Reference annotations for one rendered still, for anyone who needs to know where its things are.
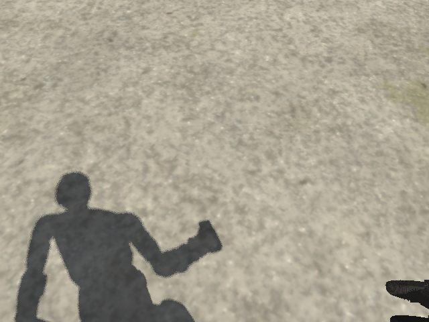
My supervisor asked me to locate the robot right hand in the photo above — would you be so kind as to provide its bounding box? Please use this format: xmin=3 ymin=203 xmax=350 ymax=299
xmin=386 ymin=280 xmax=429 ymax=322

